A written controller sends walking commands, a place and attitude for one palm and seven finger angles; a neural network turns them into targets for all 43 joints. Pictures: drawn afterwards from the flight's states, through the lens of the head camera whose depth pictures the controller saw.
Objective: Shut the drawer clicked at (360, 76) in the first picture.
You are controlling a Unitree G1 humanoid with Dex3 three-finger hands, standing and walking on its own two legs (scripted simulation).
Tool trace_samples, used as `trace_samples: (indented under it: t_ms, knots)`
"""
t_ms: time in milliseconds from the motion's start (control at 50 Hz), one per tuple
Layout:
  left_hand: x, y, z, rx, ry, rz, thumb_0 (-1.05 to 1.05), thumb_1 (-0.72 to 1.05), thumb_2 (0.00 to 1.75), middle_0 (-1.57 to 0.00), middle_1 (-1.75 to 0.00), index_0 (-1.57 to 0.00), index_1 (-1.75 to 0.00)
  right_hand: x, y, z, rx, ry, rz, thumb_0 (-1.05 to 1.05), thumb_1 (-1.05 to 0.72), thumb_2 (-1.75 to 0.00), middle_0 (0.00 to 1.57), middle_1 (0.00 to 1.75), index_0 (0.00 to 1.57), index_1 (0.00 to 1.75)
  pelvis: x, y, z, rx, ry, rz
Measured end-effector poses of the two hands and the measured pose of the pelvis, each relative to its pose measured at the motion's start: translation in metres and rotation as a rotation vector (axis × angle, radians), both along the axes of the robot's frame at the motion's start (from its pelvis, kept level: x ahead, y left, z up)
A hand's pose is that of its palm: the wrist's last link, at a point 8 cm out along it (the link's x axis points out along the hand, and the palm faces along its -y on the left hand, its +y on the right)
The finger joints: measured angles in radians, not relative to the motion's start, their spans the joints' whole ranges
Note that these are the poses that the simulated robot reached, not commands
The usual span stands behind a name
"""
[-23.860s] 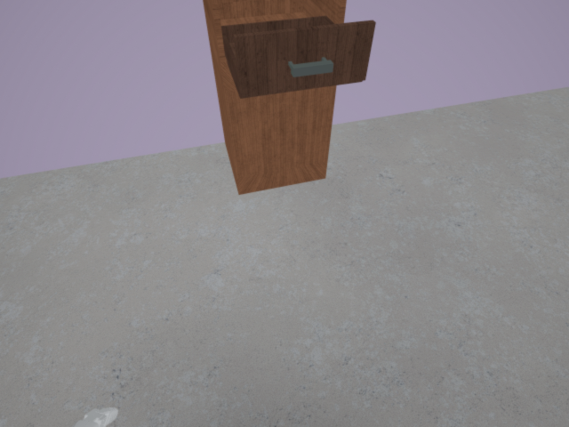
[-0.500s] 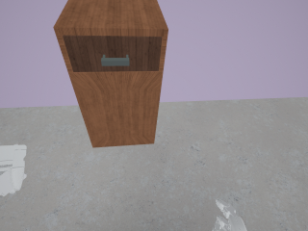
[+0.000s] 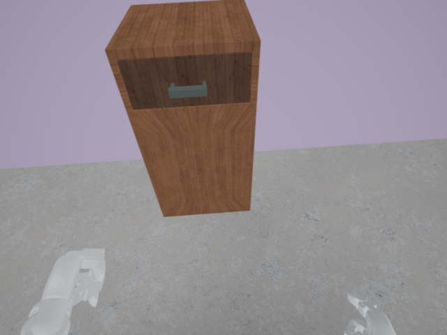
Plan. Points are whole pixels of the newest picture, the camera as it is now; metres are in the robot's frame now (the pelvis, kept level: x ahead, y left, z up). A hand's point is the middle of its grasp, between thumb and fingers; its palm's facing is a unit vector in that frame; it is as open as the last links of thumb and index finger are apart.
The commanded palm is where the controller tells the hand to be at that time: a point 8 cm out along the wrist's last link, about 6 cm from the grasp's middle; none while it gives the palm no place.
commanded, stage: let the arm hang, fingers relaxed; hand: left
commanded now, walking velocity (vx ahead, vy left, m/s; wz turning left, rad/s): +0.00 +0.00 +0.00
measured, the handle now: (188, 88) +0.84 +0.15 +0.02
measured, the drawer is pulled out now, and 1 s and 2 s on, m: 0.00 0.00 0.00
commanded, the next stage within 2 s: look to check the result in 0.96 s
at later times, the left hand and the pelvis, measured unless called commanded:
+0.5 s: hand out of the picture -0.08 +0.20 -0.15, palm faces +0.04 -0.97 -0.26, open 5.9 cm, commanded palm none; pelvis -0.01 +0.00 +0.01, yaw +1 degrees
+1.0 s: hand out of the picture +0.02 +0.15 -0.16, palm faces +0.02 -0.98 -0.18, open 7.3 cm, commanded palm none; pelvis +0.01 -0.02 +0.01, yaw +0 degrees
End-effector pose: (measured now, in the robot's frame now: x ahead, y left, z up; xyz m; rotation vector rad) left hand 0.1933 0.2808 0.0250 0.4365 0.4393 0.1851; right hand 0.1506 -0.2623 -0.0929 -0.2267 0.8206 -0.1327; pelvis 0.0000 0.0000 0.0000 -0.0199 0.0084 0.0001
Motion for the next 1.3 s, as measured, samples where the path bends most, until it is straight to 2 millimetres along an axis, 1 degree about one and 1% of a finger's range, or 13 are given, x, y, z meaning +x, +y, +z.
trace_samples:
  t_ms: [80, 160, 220, 300, 400, 460, 520, 660, 780, 860, 960, 1100, 1300]
  knots:
    - [-0.055, -0.021, -0.097, -0.149, 0.391, 0.066, 0.0, 0.9, 0.9, -1.23, -1.43, -1.23, -1.44, -0.034, 0.004, -0.015, -0.005, 0.145, -0.007, 0.01, -0.9, -0.89, 0.2, 0.3, 0.2, 0.3, -0.004, -0.001, -0.001, 0.006, -0.01, 0.009]
    - [-0.129, -0.051, -0.152, -0.272, 0.673, 0.127, 0.01, 0.91, 0.9, -1.09, -1.3, -1.1, -1.3, -0.078, 0.008, -0.02, -0.024, 0.32, -0.017, 0.01, -0.9, -0.89, 0.2, 0.3, 0.2, 0.29, -0.007, -0.004, 0.002, 0.003, -0.024, 0.02]
    - [-0.179, -0.045, -0.163, -0.296, 0.796, 0.243, 0.01, 0.9, 0.9, -0.98, -1.2, -0.98, -1.19, -0.108, 0.012, -0.023, -0.026, 0.439, -0.029, 0.01, -0.9, -0.89, 0.2, 0.3, 0.2, 0.29, -0.01, -0.006, 0.005, -0.003, -0.025, 0.03]
    - [-0.232, -0.036, -0.16, -0.286, 0.94, 0.305, 0.01, 0.9, 0.9, -0.83, -1.03, -0.83, -1.03, -0.136, 0.019, -0.029, -0.006, 0.544, -0.05, 0.01, -0.9, -0.89, 0.2, 0.3, 0.2, 0.29, -0.011, -0.004, 0.009, -0.009, -0.024, 0.035]
    - [-0.27, -0.03, -0.149, -0.26, 1.044, 0.355, 0.01, 0.91, 0.9, -0.64, -0.8, -0.64, -0.81, -0.153, 0.03, -0.037, 0.038, 0.586, -0.078, 0.01, -0.9, -0.89, 0.2, 0.3, 0.2, 0.29, -0.009, 0.0, 0.011, -0.006, -0.029, 0.028]
    - [-0.275, -0.029, -0.145, -0.25, 1.062, 0.364, 0.01, 0.91, 0.9, -0.52, -0.67, -0.52, -0.68, -0.157, 0.035, -0.041, 0.06, 0.587, -0.089, 0.01, -0.9, -0.89, 0.2, 0.3, 0.2, 0.29, -0.008, 0.002, 0.012, -0.001, -0.033, 0.021]
    - [-0.269, -0.031, -0.144, -0.247, 1.049, 0.359, 0.0, 0.91, 0.9, -0.41, -0.54, -0.41, -0.55, -0.157, 0.039, -0.044, 0.077, 0.584, -0.095, 0.01, -0.9, -0.89, 0.2, 0.3, 0.2, 0.29, -0.007, 0.002, 0.013, 0.004, -0.034, 0.016]
    - [-0.229, -0.044, -0.149, -0.264, 0.956, 0.312, 0.0, 0.91, 0.9, -0.25, -0.37, -0.26, -0.37, -0.155, 0.039, -0.045, 0.093, 0.567, -0.108, 0.01, -0.9, -0.89, 0.2, 0.3, 0.2, 0.29, -0.003, -0.002, 0.014, 0.014, -0.039, 0.01]
    - [-0.194, -0.062, -0.154, -0.291, 0.89, 0.257, 0.0, 0.91, 0.9, -0.21, -0.32, -0.21, -0.32, -0.153, 0.035, -0.043, 0.092, 0.56, -0.125, 0.01, -0.91, -0.89, 0.2, 0.3, 0.2, 0.29, 0.001, -0.007, 0.014, 0.016, -0.043, 0.006]
    - [-0.18, -0.073, -0.156, -0.302, 0.876, 0.236, 0.0, 0.91, 0.9, -0.2, -0.31, -0.21, -0.31, -0.156, 0.034, -0.043, 0.095, 0.57, -0.135, 0.01, -0.91, -0.89, 0.2, 0.3, 0.2, 0.29, 0.004, -0.011, 0.014, 0.016, -0.042, 0.005]
    - [-0.179, -0.077, -0.157, -0.305, 0.889, 0.243, 0.0, 0.92, 0.9, -0.2, -0.3, -0.2, -0.31, -0.162, 0.036, -0.043, 0.105, 0.599, -0.142, 0.0, -0.91, -0.89, 0.2, 0.3, 0.2, 0.29, 0.008, -0.015, 0.014, 0.015, -0.041, 0.005]
    - [-0.191, -0.082, -0.156, -0.311, 0.934, 0.269, 0.0, 0.91, 0.9, -0.2, -0.3, -0.2, -0.3, -0.166, 0.039, -0.044, 0.118, 0.638, -0.142, 0.01, -0.91, -0.89, 0.2, 0.3, 0.2, 0.29, 0.013, -0.018, 0.015, 0.014, -0.039, 0.007]
    - [-0.205, -0.088, -0.156, -0.32, 0.975, 0.295, 0.0, 0.91, 0.9, -0.19, -0.3, -0.2, -0.3, -0.155, 0.037, -0.044, 0.115, 0.628, -0.138, 0.01, -0.91, -0.89, 0.2, 0.3, 0.2, 0.29, 0.019, -0.021, 0.015, 0.016, -0.043, 0.006]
